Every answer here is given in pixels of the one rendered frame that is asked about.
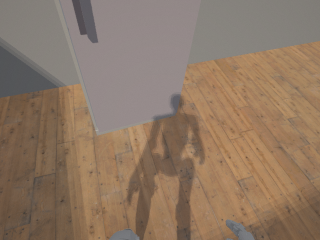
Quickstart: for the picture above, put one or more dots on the right robot hand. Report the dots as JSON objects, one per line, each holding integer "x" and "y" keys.
{"x": 239, "y": 230}

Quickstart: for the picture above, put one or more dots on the fridge door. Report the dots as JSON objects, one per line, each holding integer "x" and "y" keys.
{"x": 134, "y": 57}

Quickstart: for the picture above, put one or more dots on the handle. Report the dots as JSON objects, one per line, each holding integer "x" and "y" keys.
{"x": 79, "y": 17}

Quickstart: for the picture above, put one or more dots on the robot left thigh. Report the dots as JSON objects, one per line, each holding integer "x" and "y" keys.
{"x": 124, "y": 235}

